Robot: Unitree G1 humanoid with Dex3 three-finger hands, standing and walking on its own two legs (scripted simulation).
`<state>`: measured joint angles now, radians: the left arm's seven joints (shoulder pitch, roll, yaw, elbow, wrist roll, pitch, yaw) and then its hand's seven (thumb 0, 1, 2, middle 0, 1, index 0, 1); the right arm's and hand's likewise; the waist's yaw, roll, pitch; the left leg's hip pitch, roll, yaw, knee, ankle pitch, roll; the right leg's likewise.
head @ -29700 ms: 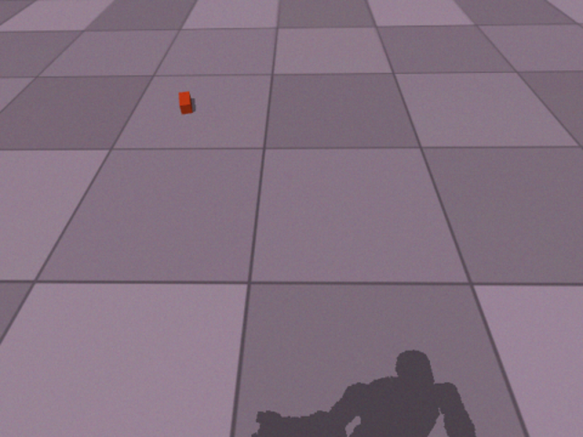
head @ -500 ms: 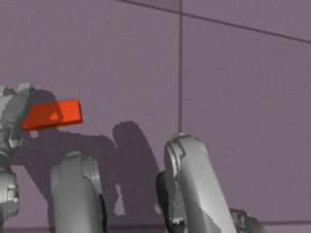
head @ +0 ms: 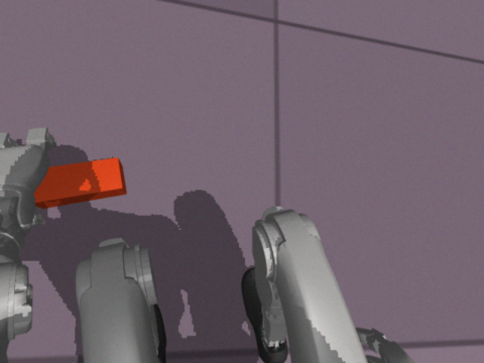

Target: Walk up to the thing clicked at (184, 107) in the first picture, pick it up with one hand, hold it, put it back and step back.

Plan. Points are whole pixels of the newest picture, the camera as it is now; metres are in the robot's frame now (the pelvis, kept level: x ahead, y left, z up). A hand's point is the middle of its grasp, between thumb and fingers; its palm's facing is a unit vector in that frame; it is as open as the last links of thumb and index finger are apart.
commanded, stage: rise first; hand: left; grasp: from above
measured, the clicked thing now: (80, 183) +0.47 +0.25 -0.30
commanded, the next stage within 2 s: approach in 0.82 s
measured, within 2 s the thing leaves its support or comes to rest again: neither
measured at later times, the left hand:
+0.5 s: hand (26, 189) +0.43 +0.29 -0.17, palm faces -0.45 -0.04 -0.89, open 14.1 cm
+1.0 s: hand (29, 190) +0.43 +0.29 -0.17, palm faces -0.46 -0.03 -0.89, open 14.1 cm
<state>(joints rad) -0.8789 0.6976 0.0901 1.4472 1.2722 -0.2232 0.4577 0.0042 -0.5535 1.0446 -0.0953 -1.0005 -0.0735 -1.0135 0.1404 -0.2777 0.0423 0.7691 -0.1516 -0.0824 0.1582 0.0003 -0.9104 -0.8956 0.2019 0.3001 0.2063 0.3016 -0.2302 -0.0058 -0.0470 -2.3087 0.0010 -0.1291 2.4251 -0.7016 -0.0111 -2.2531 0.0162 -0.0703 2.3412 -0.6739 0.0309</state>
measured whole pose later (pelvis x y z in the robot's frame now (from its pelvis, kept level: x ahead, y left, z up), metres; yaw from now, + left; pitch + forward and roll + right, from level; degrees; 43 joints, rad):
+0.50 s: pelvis +0.00 +0.00 +0.00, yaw +0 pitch +33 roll -7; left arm -0.89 0.70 0.07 1.46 1.28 -0.23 0.46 0.00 -0.54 1.03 -0.10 -1.00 -0.08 -1.01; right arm 0.14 -0.28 0.04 0.77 -0.15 -0.09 0.15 0.00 -0.91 -0.90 0.20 0.30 0.21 0.30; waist -0.23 -0.01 -0.07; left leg -2.31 0.00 -0.12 2.42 -0.69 -0.01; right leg -2.25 0.01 -0.07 2.33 -0.67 0.03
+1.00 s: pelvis +0.00 +0.00 +0.00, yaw +0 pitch +33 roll -7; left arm -0.90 0.70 0.06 1.48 1.29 -0.24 0.47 0.00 -0.54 1.04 -0.11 -0.99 -0.08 -1.01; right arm 0.15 -0.28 0.04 0.78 -0.16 -0.10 0.16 0.00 -0.91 -0.89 0.20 0.30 0.21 0.30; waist -0.23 -0.01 -0.06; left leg -2.31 -0.01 -0.12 2.42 -0.69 -0.01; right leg -2.25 0.01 -0.07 2.34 -0.67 0.03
